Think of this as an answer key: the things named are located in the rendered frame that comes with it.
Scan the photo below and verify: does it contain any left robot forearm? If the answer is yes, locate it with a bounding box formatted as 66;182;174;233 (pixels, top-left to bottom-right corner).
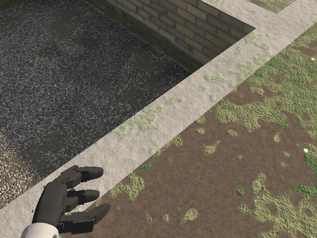
21;222;59;238

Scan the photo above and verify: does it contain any left robot hand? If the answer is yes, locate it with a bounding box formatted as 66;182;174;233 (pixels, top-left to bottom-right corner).
32;165;111;235

